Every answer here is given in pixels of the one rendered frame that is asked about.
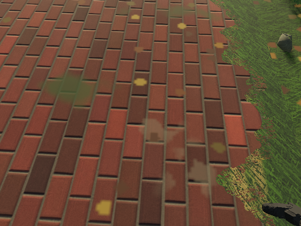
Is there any right robot hand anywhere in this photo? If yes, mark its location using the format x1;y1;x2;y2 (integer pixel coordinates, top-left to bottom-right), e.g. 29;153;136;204
261;202;301;226

